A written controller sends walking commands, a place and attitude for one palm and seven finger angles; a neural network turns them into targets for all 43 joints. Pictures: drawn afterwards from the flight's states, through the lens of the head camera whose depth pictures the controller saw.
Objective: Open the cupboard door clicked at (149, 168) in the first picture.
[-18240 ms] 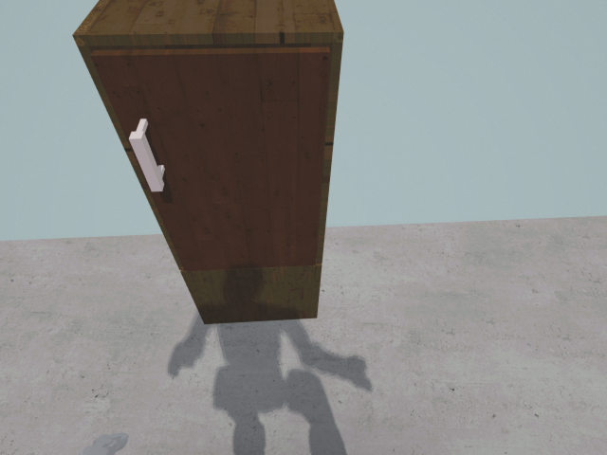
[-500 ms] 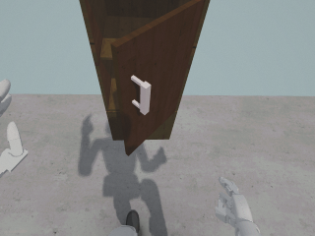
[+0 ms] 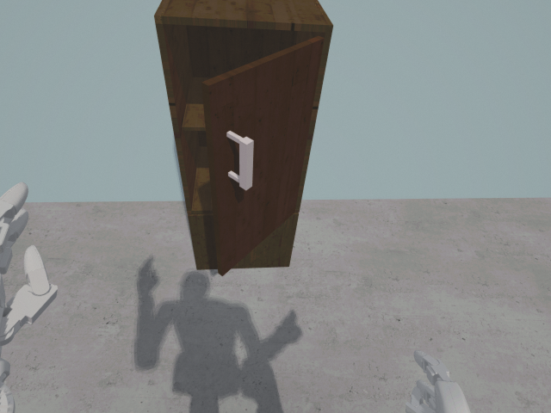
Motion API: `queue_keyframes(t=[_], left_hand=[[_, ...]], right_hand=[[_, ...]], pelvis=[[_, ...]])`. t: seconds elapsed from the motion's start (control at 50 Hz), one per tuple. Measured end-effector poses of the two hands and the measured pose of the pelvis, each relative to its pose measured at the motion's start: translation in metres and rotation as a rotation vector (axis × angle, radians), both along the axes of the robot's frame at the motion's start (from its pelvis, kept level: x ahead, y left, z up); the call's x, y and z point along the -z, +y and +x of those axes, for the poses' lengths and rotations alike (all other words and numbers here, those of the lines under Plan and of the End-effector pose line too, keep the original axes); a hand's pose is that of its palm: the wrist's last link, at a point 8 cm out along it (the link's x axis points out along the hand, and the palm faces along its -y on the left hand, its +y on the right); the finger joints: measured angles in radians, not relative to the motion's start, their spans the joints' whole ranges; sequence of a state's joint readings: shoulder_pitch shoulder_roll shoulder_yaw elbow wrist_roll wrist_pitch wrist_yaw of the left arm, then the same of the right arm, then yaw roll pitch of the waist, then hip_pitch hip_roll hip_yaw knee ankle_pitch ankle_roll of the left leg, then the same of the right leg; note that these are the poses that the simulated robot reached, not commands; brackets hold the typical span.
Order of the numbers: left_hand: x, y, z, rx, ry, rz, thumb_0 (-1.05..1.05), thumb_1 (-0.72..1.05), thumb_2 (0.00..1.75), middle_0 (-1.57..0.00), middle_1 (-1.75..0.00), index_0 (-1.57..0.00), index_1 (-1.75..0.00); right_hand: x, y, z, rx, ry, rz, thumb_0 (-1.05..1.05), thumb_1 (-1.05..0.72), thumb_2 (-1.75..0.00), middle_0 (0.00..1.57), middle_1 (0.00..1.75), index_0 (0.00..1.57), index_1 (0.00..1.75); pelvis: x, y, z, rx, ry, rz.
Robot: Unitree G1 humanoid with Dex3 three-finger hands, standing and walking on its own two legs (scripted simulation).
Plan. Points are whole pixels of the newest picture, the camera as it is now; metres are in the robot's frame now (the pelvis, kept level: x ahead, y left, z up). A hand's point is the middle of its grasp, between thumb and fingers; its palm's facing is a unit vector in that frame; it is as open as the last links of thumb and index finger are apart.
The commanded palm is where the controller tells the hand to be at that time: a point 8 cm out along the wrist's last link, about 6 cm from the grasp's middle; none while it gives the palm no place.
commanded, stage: stop stepping back and stand still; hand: left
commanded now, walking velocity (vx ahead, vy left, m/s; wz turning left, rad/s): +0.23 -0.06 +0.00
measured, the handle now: (239, 160) +0.59 +0.10 +0.04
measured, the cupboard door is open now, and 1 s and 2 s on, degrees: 46 46 46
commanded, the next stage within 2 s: let the arm hang, fingers relaxed in 0.80 s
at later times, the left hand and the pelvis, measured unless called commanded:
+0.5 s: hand out of the picture +0.17 +0.29 +0.18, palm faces +0.43 -0.79 -0.43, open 7.4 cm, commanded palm +0.10 +0.34 +0.18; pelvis -0.04 +0.03 +0.00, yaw +2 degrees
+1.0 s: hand (41, 356) +0.18 +0.30 +0.04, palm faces +0.24 -0.86 -0.45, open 7.4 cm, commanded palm none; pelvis -0.04 +0.04 +0.00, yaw +4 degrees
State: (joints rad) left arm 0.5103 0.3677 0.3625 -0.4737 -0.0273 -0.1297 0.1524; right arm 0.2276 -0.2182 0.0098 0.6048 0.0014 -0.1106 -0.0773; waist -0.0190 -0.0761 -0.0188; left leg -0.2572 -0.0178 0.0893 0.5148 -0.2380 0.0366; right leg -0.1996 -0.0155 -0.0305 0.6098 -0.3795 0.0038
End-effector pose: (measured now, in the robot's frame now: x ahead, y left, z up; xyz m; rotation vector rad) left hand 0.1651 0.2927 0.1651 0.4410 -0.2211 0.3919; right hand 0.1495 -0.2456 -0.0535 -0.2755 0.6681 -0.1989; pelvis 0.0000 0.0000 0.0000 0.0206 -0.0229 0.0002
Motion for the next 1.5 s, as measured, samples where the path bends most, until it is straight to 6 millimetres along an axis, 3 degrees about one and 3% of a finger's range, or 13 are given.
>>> queue_keyframes(t=[0.16, 0.32, 0.42, 0.56, 0.64, 0.76, 0.92, 0.96, 1.04, 1.12, 1.18, 1.34, 1.5], left_hand=[[-0.046, 0.003, -0.045, 0.019, -0.086, 0.212, 0.01, 0.89, 0.9, -0.22, -0.3, -0.22, -0.3], [-0.004, 0.033, -0.06, -0.106, 0.018, 0.029, 0.01, 0.89, 0.9, -0.21, -0.3, -0.21, -0.3], [0.005, 0.037, -0.045, -0.037, -0.027, 0.001, 0.02, 0.89, 0.9, -0.21, -0.3, -0.21, -0.3], [-0.049, 0.037, -0.035, 0.056, -0.12, 0.226, 0.02, 0.89, 0.9, -0.22, -0.3, -0.21, -0.3], [-0.052, 0.034, -0.036, 0.046, -0.055, 0.282, 0.01, 0.89, 0.9, -0.21, -0.3, -0.21, -0.3], [-0.017, 0.034, -0.039, -0.028, 0.104, 0.163, 0.01, 0.89, 0.9, -0.22, -0.3, -0.22, -0.3], [0.005, 0.034, -0.036, -0.003, 0.073, 0.075, 0.01, 0.89, 0.9, -0.22, -0.3, -0.22, -0.3], [0.043, 0.041, -0.024, 0.007, 0.22, 0.017, 0.01, 0.9, 0.9, -0.21, -0.3, -0.21, -0.3], [0.158, 0.036, -0.028, -0.04, 0.697, -0.183, 0.0, 0.9, 0.9, -0.21, -0.3, -0.2, -0.3], [0.25, -0.003, -0.078, -0.025, 1.063, -0.323, 0.01, 0.91, 0.9, -0.2, -0.3, -0.2, -0.3], [0.288, -0.038, -0.129, -0.002, 1.291, -0.43, 0.01, 0.91, 0.9, -0.2, -0.3, -0.2, -0.3], [0.3, -0.032, -0.215, -0.169, 1.462, -0.532, -0.01, 0.98, 0.9, -0.21, -0.3, -0.21, -0.3], [0.29, -0.015, -0.255, -0.266, 1.555, -0.518, 0.0, 0.93, 0.9, -0.21, -0.3, -0.21, -0.3]], right_hand=[[0.013, 0.023, -0.032, -0.033, 0.004, 0.085, 0.01, -0.9, -0.9, 0.2, 0.3, 0.2, 0.3], [0.024, 0.02, -0.064, -0.025, 0.156, 0.036, 0.02, -0.9, -0.9, 0.2, 0.3, 0.2, 0.3], [0.023, 0.024, -0.057, -0.016, 0.126, -0.057, 0.02, -0.9, -0.9, 0.2, 0.3, 0.2, 0.3], [0.012, 0.059, -0.036, -0.038, 0.023, 0.056, 0.02, -0.9, -0.9, 0.2, 0.3, 0.2, 0.3], [0.02, 0.069, -0.027, -0.059, -0.011, 0.137, 0.01, -0.9, -0.9, 0.2, 0.3, 0.2, 0.3], [0.037, 0.057, -0.028, -0.053, 0.061, 0.15, 0.01, -0.9, -0.9, 0.2, 0.3, 0.2, 0.31], [0.028, 0.034, -0.039, -0.047, 0.114, 0.017, 0.01, -0.9, -0.9, 0.2, 0.3, 0.2, 0.3], [0.037, 0.029, -0.04, -0.077, 0.171, 0.017, 0.01, -0.9, -0.9, 0.2, 0.3, 0.2, 0.3], [0.055, 0.022, -0.048, -0.074, 0.254, 0.027, 0.01, -0.9, -0.9, 0.2, 0.3, 0.2, 0.3], [0.065, 0.019, -0.066, -0.049, 0.32, 0.053, 0.01, -0.9, -0.9, 0.2, 0.3, 0.2, 0.3], [0.067, 0.019, -0.089, -0.02, 0.395, 0.068, 0.01, -0.9, -0.9, 0.2, 0.3, 0.2, 0.3], [0.076, 0.027, -0.152, -0.01, 0.636, 0.079, 0.01, -0.9, -0.9, 0.2, 0.3, 0.2, 0.3], [0.087, 0.044, -0.186, 0.014, 0.713, 0.135, 0.01, -0.9, -0.9, 0.2, 0.3, 0.2, 0.3]], pelvis=[[0.0, -0.003, -0.032, -0.01, 0.009, -0.027], [-0.009, 0.013, -0.036, -0.024, 0.027, -0.013], [0.006, 0.033, -0.034, -0.046, 0.013, -0.039], [0.0, 0.034, -0.036, -0.02, -0.015, -0.023], [0.003, 0.029, -0.033, 0.0, -0.014, -0.01], [0.001, 0.027, -0.033, 0.008, 0.003, -0.019], [0.002, 0.034, -0.031, -0.03, 0.017, -0.04], [0.003, 0.038, -0.034, -0.057, 0.031, -0.034], [0.004, 0.04, -0.038, -0.081, 0.051, -0.021], [0.01, 0.029, -0.042, -0.053, 0.038, 0.008], [0.005, 0.025, -0.047, -0.062, 0.022, -0.006], [-0.005, 0.02, -0.057, -0.082, 0.004, -0.03], [-0.008, 0.027, -0.061, -0.08, 0.0, -0.029]])
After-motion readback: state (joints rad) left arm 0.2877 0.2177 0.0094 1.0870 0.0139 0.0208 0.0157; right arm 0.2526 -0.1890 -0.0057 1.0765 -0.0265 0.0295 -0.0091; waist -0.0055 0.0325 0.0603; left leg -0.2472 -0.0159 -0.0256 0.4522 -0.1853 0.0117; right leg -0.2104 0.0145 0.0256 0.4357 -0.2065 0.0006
